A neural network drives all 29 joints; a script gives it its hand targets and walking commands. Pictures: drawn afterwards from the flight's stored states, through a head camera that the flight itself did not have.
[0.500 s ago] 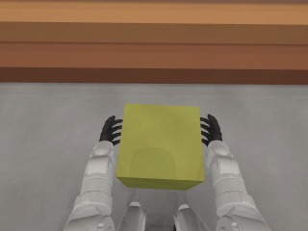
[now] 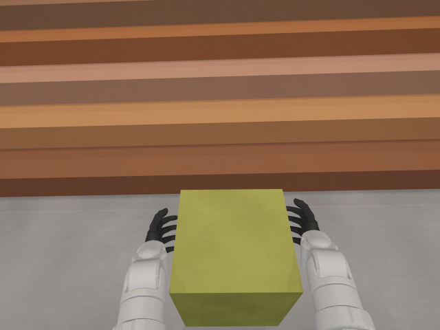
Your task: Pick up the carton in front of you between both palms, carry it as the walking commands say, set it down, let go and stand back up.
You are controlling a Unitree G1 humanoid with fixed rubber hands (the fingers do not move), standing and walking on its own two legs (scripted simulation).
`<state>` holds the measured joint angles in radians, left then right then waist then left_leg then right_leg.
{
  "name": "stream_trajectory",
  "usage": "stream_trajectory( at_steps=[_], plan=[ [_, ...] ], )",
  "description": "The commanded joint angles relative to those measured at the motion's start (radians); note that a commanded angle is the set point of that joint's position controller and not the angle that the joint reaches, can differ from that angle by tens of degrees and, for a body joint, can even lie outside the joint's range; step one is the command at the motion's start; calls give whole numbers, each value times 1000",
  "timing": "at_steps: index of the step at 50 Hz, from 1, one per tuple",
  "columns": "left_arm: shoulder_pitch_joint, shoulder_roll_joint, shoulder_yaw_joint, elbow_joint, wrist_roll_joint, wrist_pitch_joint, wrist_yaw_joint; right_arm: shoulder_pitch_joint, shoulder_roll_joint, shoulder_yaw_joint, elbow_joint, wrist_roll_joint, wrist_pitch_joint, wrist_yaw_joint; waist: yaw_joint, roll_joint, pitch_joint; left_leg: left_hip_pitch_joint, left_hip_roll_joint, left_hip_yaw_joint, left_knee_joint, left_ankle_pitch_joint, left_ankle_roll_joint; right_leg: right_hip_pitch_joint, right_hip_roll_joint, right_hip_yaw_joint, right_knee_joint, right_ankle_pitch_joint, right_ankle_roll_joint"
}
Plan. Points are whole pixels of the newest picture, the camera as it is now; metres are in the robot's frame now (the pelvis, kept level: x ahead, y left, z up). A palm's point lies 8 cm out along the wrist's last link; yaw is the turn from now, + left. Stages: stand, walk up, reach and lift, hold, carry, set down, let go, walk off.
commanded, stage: reach and lift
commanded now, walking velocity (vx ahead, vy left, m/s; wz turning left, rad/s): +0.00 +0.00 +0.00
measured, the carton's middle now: (231, 261) +0.29 +0.00 -0.07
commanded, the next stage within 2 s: hold in 1.02 s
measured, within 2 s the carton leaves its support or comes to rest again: neither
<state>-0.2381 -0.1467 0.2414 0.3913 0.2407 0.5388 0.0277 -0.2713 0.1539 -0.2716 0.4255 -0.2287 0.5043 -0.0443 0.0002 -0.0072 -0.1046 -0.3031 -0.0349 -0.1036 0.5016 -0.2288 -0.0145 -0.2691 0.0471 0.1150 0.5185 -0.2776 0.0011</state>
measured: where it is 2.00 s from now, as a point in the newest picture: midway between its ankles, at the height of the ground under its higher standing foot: outside the picture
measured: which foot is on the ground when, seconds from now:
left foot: down 0.00-1.00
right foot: down 0.00-1.00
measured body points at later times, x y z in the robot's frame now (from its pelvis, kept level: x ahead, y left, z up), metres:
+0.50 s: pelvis -0.01 +0.01 +0.00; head -0.04 +0.01 +0.45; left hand +0.30 +0.16 +0.03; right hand +0.30 -0.15 +0.03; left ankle +0.02 +0.13 -0.74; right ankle +0.00 -0.12 -0.74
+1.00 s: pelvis +0.00 +0.00 +0.01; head -0.04 +0.01 +0.46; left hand +0.30 +0.15 +0.04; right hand +0.31 -0.15 +0.04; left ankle +0.02 +0.13 -0.74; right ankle +0.00 -0.12 -0.74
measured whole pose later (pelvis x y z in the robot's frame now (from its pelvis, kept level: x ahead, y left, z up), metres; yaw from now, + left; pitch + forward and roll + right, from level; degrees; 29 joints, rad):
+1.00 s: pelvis +0.00 +0.00 +0.01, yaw +0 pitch -5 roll +0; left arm -0.25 -0.15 0.21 0.28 0.27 0.71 0.01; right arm -0.28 0.16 -0.25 0.31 -0.29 0.67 0.00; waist 0.00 -0.01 -0.01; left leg -0.09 -0.03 -0.10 0.36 -0.18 -0.01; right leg -0.05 0.04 0.12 0.37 -0.22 0.00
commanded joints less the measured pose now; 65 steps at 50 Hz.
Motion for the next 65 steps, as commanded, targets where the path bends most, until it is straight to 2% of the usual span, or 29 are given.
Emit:
stream_trajectory(
  at_steps=[1,6,12,17,26,36,42,50,56,62,65],
  plan=[
    [-508,-923,-504,-13,-184,36,-264,-421,985,525,44,159,79,276,9,-24,-108,209,-55,33,-94,155,16,61,30,-21,-148,193,13],
    [-586,-914,-428,40,-149,46,-284,-491,981,442,102,125,89,292,10,-29,-39,208,-46,47,-105,26,25,22,21,-32,-164,54,3],
    [-716,-958,-490,-32,-176,38,-295,-574,1023,461,80,144,76,301,3,7,-152,249,-43,45,-92,47,19,55,22,-29,-146,69,-5],
    [-676,-948,-467,4,-159,53,-289,-563,994,450,98,130,84,304,3,20,-132,258,-44,47,-111,45,11,59,27,-36,-158,57,-6],
    [-596,-958,-485,-43,-174,71,-271,-517,957,475,28,135,99,307,3,4,-149,322,-46,36,-132,185,-1,99,41,-46,-176,166,-2],
    [-514,-953,-525,-125,-203,99,-257,-430,936,500,-47,155,126,307,-1,21,-149,366,-45,24,-151,292,-10,140,50,-43,-191,249,-1],
    [-495,-942,-541,-165,-214,114,-257,-410,942,523,-85,171,143,303,3,17,-139,369,-50,27,-157,302,-9,164,49,-38,-197,279,4],
    [-505,-914,-537,-178,-215,130,-267,-417,957,535,-103,180,166,294,9,-9,-115,348,-58,36,-162,250,2,178,42,-32,-205,283,14],
    [-532,-921,-621,-285,-267,166,-271,-405,977,596,-189,221,208,280,-10,-7,-165,382,-65,30,-170,288,-1,229,37,-21,-216,355,22],
    [-510,-846,-502,-175,-196,202,-268,-409,915,503,-102,169,247,279,0,-16,7,306,-57,45,-203,101,13,177,26,-34,-249,162,16],
    [-562,-881,-518,-182,-209,188,-279,-479,950,531,-126,191,233,290,5,-15,-39,321,-56,47,-189,102,17,179,26,-37,-239,154,17]
  ],
)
